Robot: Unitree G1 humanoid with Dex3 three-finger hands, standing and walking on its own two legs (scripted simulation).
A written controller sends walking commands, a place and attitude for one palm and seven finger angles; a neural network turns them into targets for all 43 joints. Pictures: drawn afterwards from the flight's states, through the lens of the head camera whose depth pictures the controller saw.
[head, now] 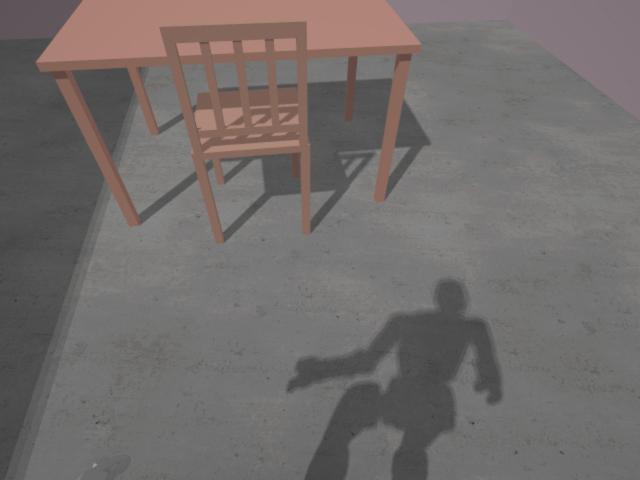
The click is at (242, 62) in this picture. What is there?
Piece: chair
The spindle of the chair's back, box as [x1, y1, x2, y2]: [232, 40, 251, 127]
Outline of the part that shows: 241,40 232,41 244,123 246,127 251,126 251,118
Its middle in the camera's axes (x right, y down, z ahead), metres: -0.24 -0.46 +1.17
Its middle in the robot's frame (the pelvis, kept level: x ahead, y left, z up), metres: +1.17 +0.29 -0.09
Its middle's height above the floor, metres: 0.68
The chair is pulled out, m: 0.00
